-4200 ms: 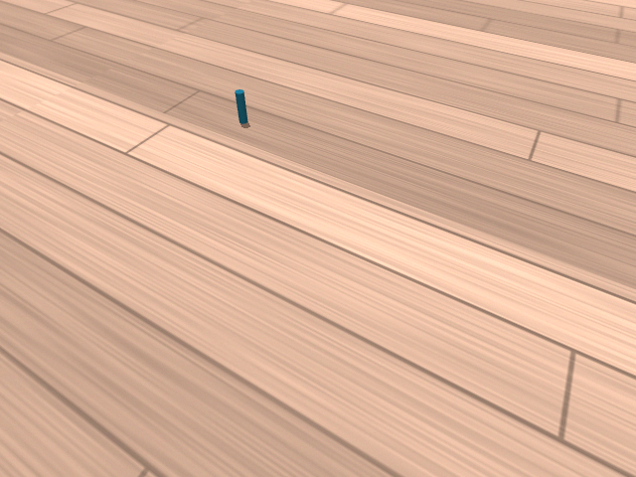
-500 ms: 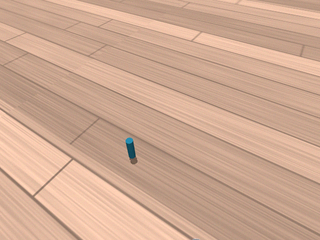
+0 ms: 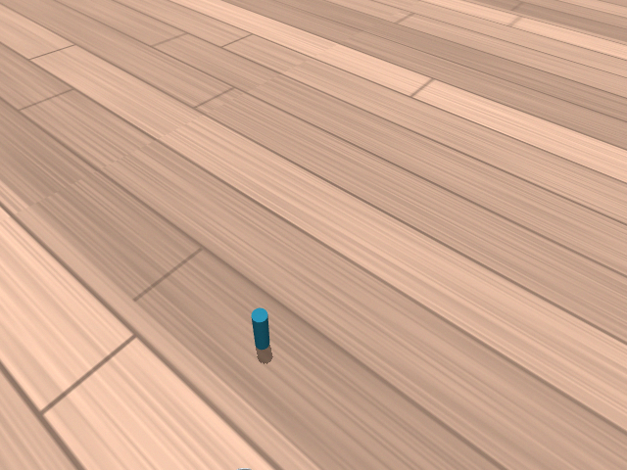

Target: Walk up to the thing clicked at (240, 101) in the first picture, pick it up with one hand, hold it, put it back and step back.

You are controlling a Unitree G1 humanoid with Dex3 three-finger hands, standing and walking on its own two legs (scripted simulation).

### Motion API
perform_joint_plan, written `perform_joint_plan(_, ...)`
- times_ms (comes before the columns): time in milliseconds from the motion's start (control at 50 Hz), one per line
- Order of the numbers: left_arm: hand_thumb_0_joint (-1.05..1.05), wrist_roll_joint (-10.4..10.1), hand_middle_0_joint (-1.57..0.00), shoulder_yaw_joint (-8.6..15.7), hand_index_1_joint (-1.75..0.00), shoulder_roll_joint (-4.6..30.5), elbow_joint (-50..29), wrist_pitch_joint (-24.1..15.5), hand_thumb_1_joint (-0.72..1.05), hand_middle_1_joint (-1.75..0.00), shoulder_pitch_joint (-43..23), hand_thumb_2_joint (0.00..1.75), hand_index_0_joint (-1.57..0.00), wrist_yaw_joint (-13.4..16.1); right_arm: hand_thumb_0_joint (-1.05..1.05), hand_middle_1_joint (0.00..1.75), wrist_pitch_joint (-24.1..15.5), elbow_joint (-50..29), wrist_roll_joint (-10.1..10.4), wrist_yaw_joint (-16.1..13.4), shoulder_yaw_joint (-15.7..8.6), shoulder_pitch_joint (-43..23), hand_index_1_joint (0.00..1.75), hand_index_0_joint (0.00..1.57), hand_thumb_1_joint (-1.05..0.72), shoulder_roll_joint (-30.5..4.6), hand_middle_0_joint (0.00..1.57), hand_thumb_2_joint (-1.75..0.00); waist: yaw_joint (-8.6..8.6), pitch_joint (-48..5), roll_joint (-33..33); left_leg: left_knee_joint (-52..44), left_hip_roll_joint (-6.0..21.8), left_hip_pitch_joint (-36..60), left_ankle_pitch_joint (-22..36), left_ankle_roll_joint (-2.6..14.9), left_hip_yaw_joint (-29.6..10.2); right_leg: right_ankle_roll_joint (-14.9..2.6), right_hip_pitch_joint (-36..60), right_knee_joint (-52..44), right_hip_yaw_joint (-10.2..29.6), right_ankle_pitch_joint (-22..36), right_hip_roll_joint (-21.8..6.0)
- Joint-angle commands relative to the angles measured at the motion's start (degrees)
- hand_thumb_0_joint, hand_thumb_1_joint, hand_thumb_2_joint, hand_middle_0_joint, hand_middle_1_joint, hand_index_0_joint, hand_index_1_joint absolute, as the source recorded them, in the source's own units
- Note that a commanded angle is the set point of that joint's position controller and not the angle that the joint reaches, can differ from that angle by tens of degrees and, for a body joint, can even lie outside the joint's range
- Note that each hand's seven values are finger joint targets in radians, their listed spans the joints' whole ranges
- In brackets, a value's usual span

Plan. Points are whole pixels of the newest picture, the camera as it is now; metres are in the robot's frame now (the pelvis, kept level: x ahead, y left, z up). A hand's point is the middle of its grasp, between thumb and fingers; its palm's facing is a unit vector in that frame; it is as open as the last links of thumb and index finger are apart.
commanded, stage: walk up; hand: left
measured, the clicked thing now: (261, 329) +0.64 +0.15 -0.66
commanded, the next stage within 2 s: none
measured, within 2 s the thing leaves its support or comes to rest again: neither
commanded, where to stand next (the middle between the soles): +0.33 -0.03 m, yaw +0 degrees
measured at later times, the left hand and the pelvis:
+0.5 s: hand (149, 420) +0.21 +0.23 -0.10, palm faces -0.02 -0.91 -0.42, open 7.4 cm; pelvis +0.15 -0.05 +0.01, yaw +0 degrees
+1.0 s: hand (158, 375) +0.29 +0.25 -0.15, palm faces -0.06 -0.92 -0.39, open 7.4 cm; pelvis +0.25 -0.02 +0.00, yaw -1 degrees
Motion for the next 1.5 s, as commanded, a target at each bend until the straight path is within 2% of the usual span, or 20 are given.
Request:
perform_joint_plan(0, 0.00, -0.80, -0.20, 2.66, -0.30, 12.90, -5.08, -1.30, 0.90, -0.30, -2.10, 0.90, -0.20, 1.62, 0.00, 0.30, -0.89, -3.65, 1.85, -2.49, -4.53, 8.01, 0.30, 0.20, -0.90, -17.39, 0.20, -0.90, -4.11, -2.40, 5.46, -21.14, 20.15, 19.35, -4.27, 13.98, -31.08, -1.64, -26.74, 21.36, 8.31, 0.54, 0.43)
perform_joint_plan(80, 0.00, -0.61, -0.20, 2.85, -0.30, 11.25, -2.15, -0.54, 0.90, -0.30, 2.13, 0.90, -0.20, 0.21, 0.00, 0.30, -1.05, -4.80, 1.34, -2.68, -3.31, 3.18, 0.30, 0.20, -0.90, -15.29, 0.20, -0.90, -1.43, -1.87, 11.66, -21.03, 13.78, 10.09, -0.56, 11.08, -14.34, 0.38, -17.87, 8.54, 4.53, 6.25, -2.29)
perform_joint_plan(220, 0.00, 0.00, -0.20, 3.53, -0.30, 10.24, -3.27, -1.21, 0.90, -0.30, -3.63, 0.90, -0.20, -1.16, 0.00, 0.30, -0.53, -6.23, 1.04, -1.87, -3.52, 2.32, 0.30, 0.20, -0.90, -16.51, 0.20, -0.90, -2.24, -0.73, 11.97, -21.21, 12.24, 5.45, -12.47, 10.96, -11.11, 0.93, -10.72, -9.01, 0.80, 12.71, -0.64)
perform_joint_plan(300, 0.00, 0.34, -0.20, 4.66, -0.30, 11.68, -0.13, -2.68, 0.90, -0.30, 4.07, 0.90, -0.20, -0.05, 0.00, 0.30, 0.68, -6.98, 1.01, -1.63, -2.05, 1.34, 0.30, 0.20, -0.90, -12.87, 0.20, -0.90, 2.46, -4.74, 2.80, -3.65, 7.96, -0.48, -6.62, 7.15, -5.55, 0.22, 7.97, -19.22, -1.41, 14.22, 3.18)
perform_joint_plan(320, 0.00, 0.67, -0.20, 5.86, -0.30, 14.66, 0.84, -3.35, 0.90, -0.30, 9.50, 0.90, -0.20, 0.77, 0.00, 0.30, 0.67, -7.23, 1.11, -1.68, -0.85, 3.68, 0.30, 0.20, -0.90, -9.24, 0.20, -0.90, 5.15, -7.37, -8.85, 13.10, 3.53, -5.87, -5.73, 5.12, -1.53, -1.40, 15.15, -25.32, 8.19, 4.61, -2.25)
perform_joint_plan(340, 0.00, 0.57, -0.20, 6.72, -0.30, 20.53, -0.56, -3.88, 0.90, -0.30, 10.36, 0.90, -0.20, 1.46, 0.00, 0.30, 0.81, -8.82, 1.35, -1.76, 0.26, 3.92, 0.30, 0.20, -0.90, -6.26, 0.20, -0.90, 4.79, -5.60, -18.67, 26.12, -3.94, -19.49, -18.61, 1.26, -0.19, -7.54, 16.44, -36.41, 37.67, -5.86, -18.61)
perform_joint_plan(360, 0.00, -0.20, -0.20, 6.31, -0.30, 21.51, -1.60, -3.44, 0.90, -0.30, 6.33, 0.90, -0.20, 1.23, 0.00, 0.30, 1.57, -7.68, 0.66, -2.65, -1.74, 0.65, 0.30, 0.20, -0.90, -12.80, 0.20, -0.90, 4.15, -1.82, -10.35, 28.61, -0.32, -19.51, -19.62, 0.80, -7.58, -13.63, 9.23, -36.99, 43.40, -9.22, -22.90)
perform_joint_plan(460, 0.00, -0.73, -0.20, 4.33, -0.30, 14.93, -3.71, -3.55, 0.90, -0.30, -0.40, 0.90, -0.20, 1.71, 0.00, 0.30, 2.24, -1.87, 1.26, -1.39, -2.29, 6.87, 0.30, 0.20, -0.90, -12.22, 0.20, -0.90, -0.74, -0.34, -8.18, 20.67, 2.64, -10.65, -6.48, -0.23, -7.26, -9.56, 1.53, -34.04, 15.49, 8.58, -10.77)
perform_joint_plan(620, 0.00, -0.41, -0.20, 2.42, -0.30, 13.38, -4.83, -2.31, 0.90, -0.30, -2.76, 0.90, -0.20, 2.91, 0.00, 0.30, 2.85, -1.94, 1.02, -1.84, -1.29, 0.29, 0.30, 0.20, -0.90, -7.82, 0.20, -0.90, -0.52, -3.59, -6.90, 1.21, 0.65, 4.97, 2.48, -1.13, -1.80, -9.21, -5.17, -21.36, 4.33, 38.45, -9.94)
perform_joint_plan(680, 0.00, -1.18, -0.20, 0.77, -0.30, 9.74, -4.80, -0.91, 0.90, -0.30, -3.61, 0.90, -0.20, 3.32, 0.00, 0.30, 1.89, 0.40, 0.57, -3.08, -2.21, 4.24, 0.30, 0.20, -0.90, -11.32, 0.20, -0.90, -3.58, -7.66, 2.59, -8.75, 1.38, 17.07, 12.78, 1.84, -4.31, -3.93, -10.36, -7.45, 0.87, 26.30, -4.68)
perform_joint_plan(700, 0.00, -1.06, -0.20, 0.09, -0.30, 7.24, -6.26, -0.83, 0.90, -0.30, -0.17, 0.90, -0.20, 2.78, 0.00, 0.30, 1.42, -0.18, 0.21, -3.02, -4.06, 8.53, 0.30, 0.20, -0.90, -17.15, 0.20, -0.90, -4.28, -11.32, 14.31, -12.41, 12.08, 22.52, 4.13, 5.98, -20.35, -1.50, -16.60, 4.67, -1.26, 7.81, 0.69)
perform_joint_plan(720, 0.00, -1.17, -0.20, 0.90, -0.30, 9.72, -4.73, 0.05, 0.90, -0.30, 1.68, 0.90, -0.20, 3.17, 0.00, 0.30, 1.41, -1.38, 1.12, -2.88, -4.71, 7.76, 0.30, 0.20, -0.90, -20.68, 0.20, -0.90, -4.11, -9.91, 14.11, -19.57, 20.50, 20.70, -7.28, 12.96, -35.64, -0.98, -21.82, 11.14, 0.78, -8.79, 4.70)
perform_joint_plan(740, 0.00, -0.42, -0.20, 1.52, -0.30, 12.45, -3.01, 0.50, 0.90, -0.30, 0.02, 0.90, -0.20, 3.69, 0.00, 0.30, 1.77, -1.35, 1.48, -2.90, -5.11, 5.70, 0.30, 0.20, -0.90, -20.34, 0.20, -0.90, -3.93, -6.33, 10.29, -21.73, 20.82, 14.47, -17.85, 14.70, -37.33, -1.09, -21.61, 15.55, 4.96, -8.01, 2.03)
perform_joint_plan(820, 0.00, -0.28, -0.20, 2.26, -0.30, 12.29, 0.69, 0.49, 0.90, -0.30, 3.15, 0.90, -0.20, 2.69, 0.00, 0.30, 1.98, -3.19, 0.84, -3.26, -3.19, -2.71, 0.30, 0.20, -0.90, -15.85, 0.20, -0.90, -0.55, -2.40, 13.55, -20.26, 12.95, 5.07, -18.78, 10.58, -20.85, -0.60, -16.68, 6.83, 3.97, 0.03, -0.70)
perform_joint_plan(960, 0.00, 0.75, -0.20, 2.66, -0.30, 8.82, 3.48, -0.15, 0.90, -0.30, 1.67, 0.90, -0.20, 3.27, 0.00, 0.30, 3.54, -3.60, 1.05, -3.13, -0.30, -7.13, 0.30, 0.20, -0.90, -10.97, 0.20, -0.90, 0.79, -4.90, 9.34, -10.12, 9.02, -5.48, -11.31, 6.12, -12.33, -0.27, 2.83, -16.27, 0.77, 10.88, 3.24)
perform_joint_plan(1020, 0.00, 1.06, -0.20, 3.06, -0.30, 15.81, 1.47, -0.75, 0.90, -0.30, -7.26, 0.90, -0.20, 3.42, 0.00, 0.30, 4.26, -1.37, 1.74, -3.75, 0.42, -6.43, 0.30, 0.20, -0.90, -8.50, 0.20, -0.90, -0.96, -0.64, -6.95, 6.66, -0.80, -1.84, -17.91, 0.03, -4.96, -9.28, -11.05, -33.16, 28.10, -6.13, -15.08)
perform_joint_plan(1040, 0.00, 0.78, -0.20, 2.57, -0.30, 14.67, 0.52, -0.67, 0.90, -0.30, -10.96, 0.90, -0.20, 3.21, 0.00, 0.30, 4.11, 0.35, 1.75, -3.79, 0.10, -4.83, 0.30, 0.20, -0.90, -9.71, 0.20, -0.90, -2.57, 0.02, -4.65, 5.82, 0.34, 2.70, -14.95, -0.14, -6.05, -9.80, -12.87, -30.89, 25.11, -1.86, -14.07)
perform_joint_plan(1120, 0.00, -0.27, -0.20, 0.62, -0.30, 10.01, 2.60, -0.47, 0.90, -0.30, -11.32, 0.90, -0.20, 2.97, 0.00, 0.30, 2.47, 3.74, 1.88, -3.81, 0.50, -4.92, 0.30, 0.20, -0.90, -10.58, 0.20, -0.90, -2.46, -7.15, -3.64, -7.74, 3.66, 12.14, 4.81, 1.59, -10.70, -2.11, -7.01, -22.19, 9.45, 20.14, -4.63)
perform_joint_plan(1260, 0.00, -1.12, -0.20, 0.26, -0.30, 9.50, 6.48, 0.04, 0.90, -0.30, -13.67, 0.90, -0.20, 3.16, 0.00, 0.30, 2.41, 8.22, 2.19, -3.90, 1.78, -8.68, 0.30, 0.20, -0.90, -10.35, 0.20, -0.90, -1.06, -8.55, 0.83, -10.59, 4.43, 11.78, 13.49, 1.11, -9.82, -1.48, 2.43, -24.01, 6.72, 24.27, -3.77)
perform_joint_plan(1480, 0.00, -0.92, -0.20, -0.40, -0.30, 8.17, 10.55, 0.92, 0.90, -0.30, -19.53, 0.90, -0.20, 2.73, 0.00, 0.30, 2.63, 12.20, 1.53, -4.03, 2.28, -12.97, 0.30, 0.20, -0.90, -9.50, 0.20, -0.90, -1.14, -6.40, 2.63, -18.92, 5.00, 11.33, 9.33, 0.29, -10.55, 0.04, 6.44, -30.38, 5.29, 19.64, -3.41)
